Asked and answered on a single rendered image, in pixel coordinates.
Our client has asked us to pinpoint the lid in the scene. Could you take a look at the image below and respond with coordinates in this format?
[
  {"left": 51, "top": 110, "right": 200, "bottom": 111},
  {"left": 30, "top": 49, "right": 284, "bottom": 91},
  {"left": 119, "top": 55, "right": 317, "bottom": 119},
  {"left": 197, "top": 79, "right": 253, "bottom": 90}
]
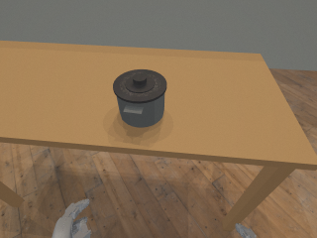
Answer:
[{"left": 113, "top": 69, "right": 167, "bottom": 104}]

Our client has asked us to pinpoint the knob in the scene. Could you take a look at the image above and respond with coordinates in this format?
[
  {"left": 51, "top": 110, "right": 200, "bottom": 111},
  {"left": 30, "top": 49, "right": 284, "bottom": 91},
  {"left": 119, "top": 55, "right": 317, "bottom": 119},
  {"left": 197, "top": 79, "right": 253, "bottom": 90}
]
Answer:
[{"left": 133, "top": 73, "right": 147, "bottom": 85}]

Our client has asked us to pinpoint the robot left hand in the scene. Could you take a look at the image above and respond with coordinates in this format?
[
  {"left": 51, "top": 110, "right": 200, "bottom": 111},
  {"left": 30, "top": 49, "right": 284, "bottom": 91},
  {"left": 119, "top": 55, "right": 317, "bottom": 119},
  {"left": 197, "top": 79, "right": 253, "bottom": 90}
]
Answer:
[{"left": 52, "top": 198, "right": 91, "bottom": 238}]

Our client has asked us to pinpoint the table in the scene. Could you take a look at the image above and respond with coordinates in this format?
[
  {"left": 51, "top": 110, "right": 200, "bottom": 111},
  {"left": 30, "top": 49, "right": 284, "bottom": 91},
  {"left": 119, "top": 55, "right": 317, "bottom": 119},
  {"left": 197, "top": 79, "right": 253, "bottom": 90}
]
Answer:
[{"left": 0, "top": 41, "right": 317, "bottom": 232}]

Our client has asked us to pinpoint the pot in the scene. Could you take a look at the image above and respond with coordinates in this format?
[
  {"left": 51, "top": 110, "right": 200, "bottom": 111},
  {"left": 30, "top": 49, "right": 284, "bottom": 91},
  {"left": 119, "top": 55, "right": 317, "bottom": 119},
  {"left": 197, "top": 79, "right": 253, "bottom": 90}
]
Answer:
[{"left": 116, "top": 94, "right": 165, "bottom": 128}]

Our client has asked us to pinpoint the robot right hand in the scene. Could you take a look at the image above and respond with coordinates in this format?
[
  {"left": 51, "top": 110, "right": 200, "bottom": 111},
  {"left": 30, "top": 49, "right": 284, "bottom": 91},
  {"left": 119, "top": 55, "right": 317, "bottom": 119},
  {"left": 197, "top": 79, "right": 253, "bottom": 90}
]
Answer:
[{"left": 235, "top": 223, "right": 257, "bottom": 238}]

